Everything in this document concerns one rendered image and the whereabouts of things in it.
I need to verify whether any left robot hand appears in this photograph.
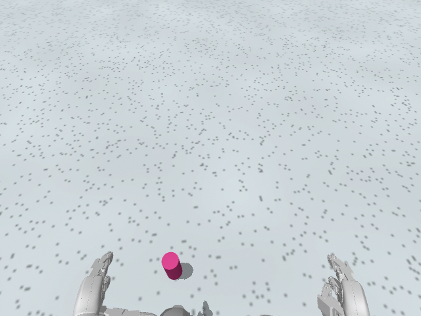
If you can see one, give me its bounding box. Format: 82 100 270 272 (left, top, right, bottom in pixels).
73 251 156 316

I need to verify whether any can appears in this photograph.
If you can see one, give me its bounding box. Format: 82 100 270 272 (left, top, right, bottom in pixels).
162 252 182 280

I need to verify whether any right robot hand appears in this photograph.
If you can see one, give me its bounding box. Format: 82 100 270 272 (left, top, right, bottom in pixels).
317 254 370 316

